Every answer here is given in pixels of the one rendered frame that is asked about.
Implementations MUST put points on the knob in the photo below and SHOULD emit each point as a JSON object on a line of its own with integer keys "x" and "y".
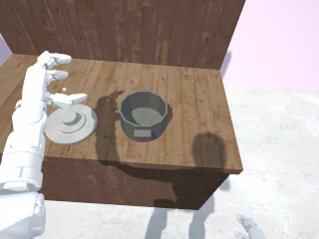
{"x": 69, "y": 118}

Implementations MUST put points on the table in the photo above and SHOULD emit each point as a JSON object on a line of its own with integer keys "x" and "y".
{"x": 174, "y": 48}

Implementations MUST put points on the pot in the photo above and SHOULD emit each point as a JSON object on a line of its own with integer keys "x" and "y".
{"x": 143, "y": 115}

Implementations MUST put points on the robot left hand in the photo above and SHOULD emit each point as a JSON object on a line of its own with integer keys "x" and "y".
{"x": 39, "y": 77}

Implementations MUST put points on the left robot forearm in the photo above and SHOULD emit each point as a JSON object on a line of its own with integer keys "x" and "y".
{"x": 21, "y": 164}

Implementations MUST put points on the lid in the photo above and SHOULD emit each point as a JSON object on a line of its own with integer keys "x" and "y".
{"x": 60, "y": 133}

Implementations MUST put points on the robot right hand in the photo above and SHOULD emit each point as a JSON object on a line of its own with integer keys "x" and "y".
{"x": 250, "y": 227}

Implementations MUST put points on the left robot upper arm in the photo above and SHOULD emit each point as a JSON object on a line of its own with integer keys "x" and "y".
{"x": 22, "y": 215}

